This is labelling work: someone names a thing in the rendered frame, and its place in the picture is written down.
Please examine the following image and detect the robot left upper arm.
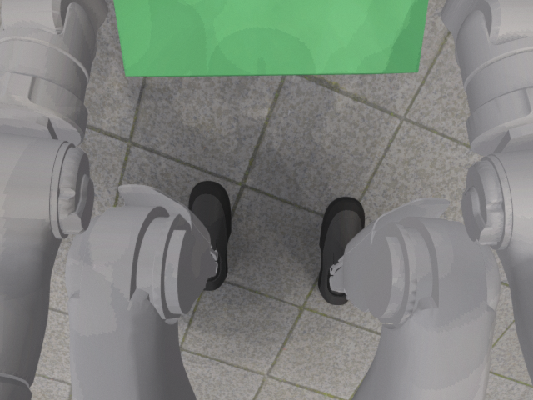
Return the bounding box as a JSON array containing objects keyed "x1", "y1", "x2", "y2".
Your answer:
[{"x1": 0, "y1": 132, "x2": 94, "y2": 400}]

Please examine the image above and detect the robot right forearm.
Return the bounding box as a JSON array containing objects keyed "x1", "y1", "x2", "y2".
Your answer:
[{"x1": 441, "y1": 0, "x2": 533, "y2": 156}]

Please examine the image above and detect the robot right upper arm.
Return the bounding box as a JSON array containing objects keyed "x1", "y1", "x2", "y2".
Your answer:
[{"x1": 461, "y1": 149, "x2": 533, "y2": 386}]

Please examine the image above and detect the robot left forearm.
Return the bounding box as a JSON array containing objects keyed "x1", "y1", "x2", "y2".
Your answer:
[{"x1": 0, "y1": 0, "x2": 108, "y2": 147}]

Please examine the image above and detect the carton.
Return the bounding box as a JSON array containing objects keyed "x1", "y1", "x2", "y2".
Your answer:
[{"x1": 113, "y1": 0, "x2": 429, "y2": 77}]

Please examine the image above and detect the robot thigh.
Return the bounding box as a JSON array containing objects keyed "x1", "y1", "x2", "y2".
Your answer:
[
  {"x1": 67, "y1": 205, "x2": 201, "y2": 400},
  {"x1": 352, "y1": 217, "x2": 496, "y2": 400}
]

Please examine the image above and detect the left robot thigh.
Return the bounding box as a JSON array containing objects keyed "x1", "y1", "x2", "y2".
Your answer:
[{"x1": 67, "y1": 205, "x2": 201, "y2": 400}]

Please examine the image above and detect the right robot thigh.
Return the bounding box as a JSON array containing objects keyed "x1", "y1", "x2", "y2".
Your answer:
[{"x1": 352, "y1": 217, "x2": 496, "y2": 400}]

